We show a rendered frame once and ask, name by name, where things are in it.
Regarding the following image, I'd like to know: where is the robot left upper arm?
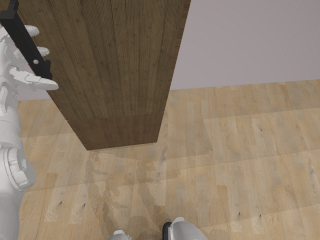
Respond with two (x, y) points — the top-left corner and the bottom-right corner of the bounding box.
(0, 147), (36, 240)

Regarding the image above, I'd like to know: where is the robot left hand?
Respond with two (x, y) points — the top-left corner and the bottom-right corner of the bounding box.
(0, 25), (59, 92)

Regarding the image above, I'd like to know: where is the robot left shin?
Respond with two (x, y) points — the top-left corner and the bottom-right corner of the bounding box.
(113, 230), (125, 235)

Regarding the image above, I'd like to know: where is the handle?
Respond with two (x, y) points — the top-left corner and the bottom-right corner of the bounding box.
(0, 0), (53, 80)

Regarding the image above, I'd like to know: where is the cupboard door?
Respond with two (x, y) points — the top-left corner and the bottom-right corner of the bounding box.
(0, 0), (185, 121)

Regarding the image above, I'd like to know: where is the robot left forearm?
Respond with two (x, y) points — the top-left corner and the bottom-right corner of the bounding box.
(0, 76), (24, 151)

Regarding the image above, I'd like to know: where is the robot right thigh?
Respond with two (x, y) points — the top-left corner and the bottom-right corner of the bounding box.
(168, 221), (207, 240)

